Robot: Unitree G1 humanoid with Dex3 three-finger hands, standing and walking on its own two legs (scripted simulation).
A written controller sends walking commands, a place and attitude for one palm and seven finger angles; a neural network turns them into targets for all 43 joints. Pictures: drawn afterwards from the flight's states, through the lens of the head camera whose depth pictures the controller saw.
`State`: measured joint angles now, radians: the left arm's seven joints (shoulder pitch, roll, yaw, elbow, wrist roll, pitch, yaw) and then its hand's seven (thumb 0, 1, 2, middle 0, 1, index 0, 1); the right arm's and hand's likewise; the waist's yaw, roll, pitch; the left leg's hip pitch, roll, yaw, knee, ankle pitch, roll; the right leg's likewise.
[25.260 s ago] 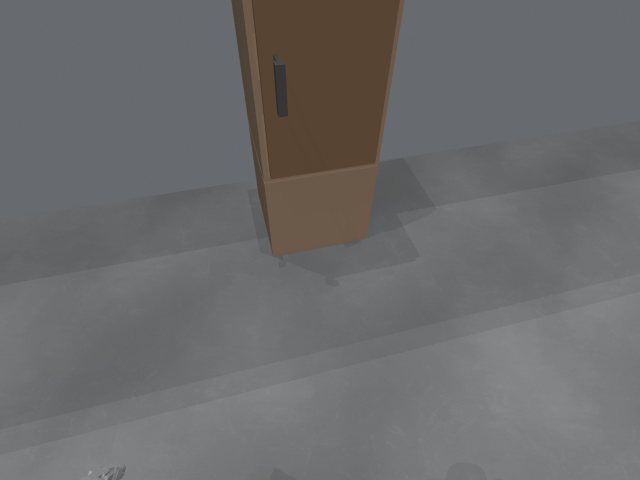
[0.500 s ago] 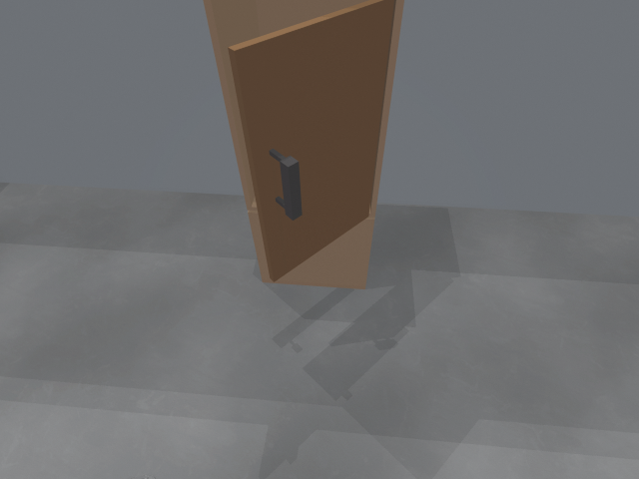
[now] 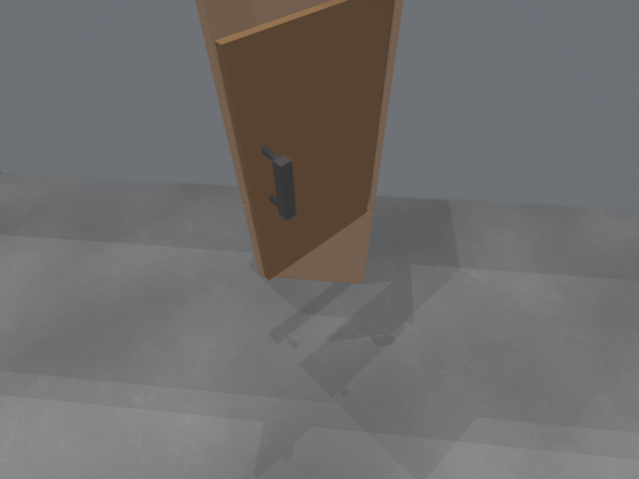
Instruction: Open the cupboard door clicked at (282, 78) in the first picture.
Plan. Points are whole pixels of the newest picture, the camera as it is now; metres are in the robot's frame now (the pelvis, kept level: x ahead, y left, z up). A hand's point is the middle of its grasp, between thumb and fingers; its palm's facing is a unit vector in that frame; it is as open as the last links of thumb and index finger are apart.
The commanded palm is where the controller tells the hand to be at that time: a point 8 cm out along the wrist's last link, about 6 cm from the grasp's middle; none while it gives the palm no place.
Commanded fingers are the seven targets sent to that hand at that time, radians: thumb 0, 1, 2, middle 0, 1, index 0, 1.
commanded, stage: look to check the result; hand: left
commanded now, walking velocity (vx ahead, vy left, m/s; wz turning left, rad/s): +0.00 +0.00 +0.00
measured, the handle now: (277, 183) +0.62 +0.12 -0.03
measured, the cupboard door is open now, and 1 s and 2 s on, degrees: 47 47 47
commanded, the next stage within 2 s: walk to a spot facing it in 0.16 s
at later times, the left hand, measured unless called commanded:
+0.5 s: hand out of the picture +0.08 +0.21 -0.17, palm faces -0.06 -0.95 -0.30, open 7.4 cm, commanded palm none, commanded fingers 0.00 0.90 0.90 -0.20 -0.30 -0.20 -0.30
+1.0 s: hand out of the picture +0.13 +0.15 -0.19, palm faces -0.32 -0.90 -0.29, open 7.4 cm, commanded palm none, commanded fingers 0.00 0.90 0.90 -0.20 -0.30 -0.20 -0.30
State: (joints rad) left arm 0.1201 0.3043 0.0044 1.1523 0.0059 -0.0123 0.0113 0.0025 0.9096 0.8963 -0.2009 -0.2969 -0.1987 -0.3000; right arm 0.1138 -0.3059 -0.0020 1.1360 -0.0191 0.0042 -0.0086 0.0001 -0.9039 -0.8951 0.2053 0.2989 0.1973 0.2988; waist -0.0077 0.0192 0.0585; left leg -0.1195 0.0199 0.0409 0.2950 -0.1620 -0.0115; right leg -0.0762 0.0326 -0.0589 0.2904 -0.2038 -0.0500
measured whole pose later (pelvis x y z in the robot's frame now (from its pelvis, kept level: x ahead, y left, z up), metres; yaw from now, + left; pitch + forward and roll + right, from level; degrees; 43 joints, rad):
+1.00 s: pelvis -0.03 -0.02 -0.03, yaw -21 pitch +0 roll +0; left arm 0.15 0.23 0.08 0.93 0.02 0.04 -0.01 0.00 0.91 0.90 -0.20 -0.30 -0.20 -0.30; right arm 0.22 -0.22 -0.06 0.99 -0.02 0.05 -0.02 0.00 -0.90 -0.89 0.21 0.30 0.20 0.30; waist 0.00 0.04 0.13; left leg -0.36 0.18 0.16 0.92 -0.53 -0.06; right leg -0.36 -0.02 -0.03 0.69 -0.31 -0.03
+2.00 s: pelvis -0.03 -0.09 -0.01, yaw -57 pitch +3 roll -1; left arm 0.21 0.24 0.10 0.94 0.03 0.05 -0.06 0.01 0.91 0.90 -0.20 -0.30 -0.20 -0.30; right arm 0.34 -0.19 -0.02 0.93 -0.04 -0.05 -0.02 0.00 -0.90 -0.90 0.20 0.30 0.20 0.30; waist -0.01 -0.03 0.03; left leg -0.16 0.08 0.11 0.42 -0.30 -0.03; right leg -0.56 0.00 -0.02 1.07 -0.33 0.00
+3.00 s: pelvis +0.04 -0.53 -0.03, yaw -74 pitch +0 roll +2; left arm 0.17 0.20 0.07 1.00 0.03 -0.04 -0.04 0.00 0.91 0.90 -0.20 -0.30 -0.19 -0.30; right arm 0.42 -0.18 -0.04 1.11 -0.03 -0.03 0.00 0.00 -0.92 -0.90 0.20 0.30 0.20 0.30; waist -0.02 0.00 0.05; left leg -0.10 0.12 0.16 0.58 -0.44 -0.05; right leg -0.43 -0.08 -0.10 0.62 -0.19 -0.04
